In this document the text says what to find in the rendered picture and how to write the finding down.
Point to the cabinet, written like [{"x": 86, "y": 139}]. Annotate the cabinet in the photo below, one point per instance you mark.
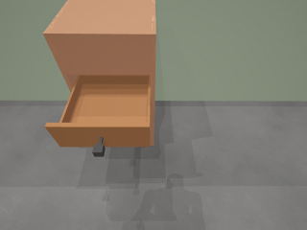
[{"x": 105, "y": 37}]

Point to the handle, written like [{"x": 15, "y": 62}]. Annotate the handle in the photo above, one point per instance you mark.
[{"x": 99, "y": 149}]

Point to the drawer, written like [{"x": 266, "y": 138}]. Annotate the drawer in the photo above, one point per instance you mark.
[{"x": 115, "y": 107}]

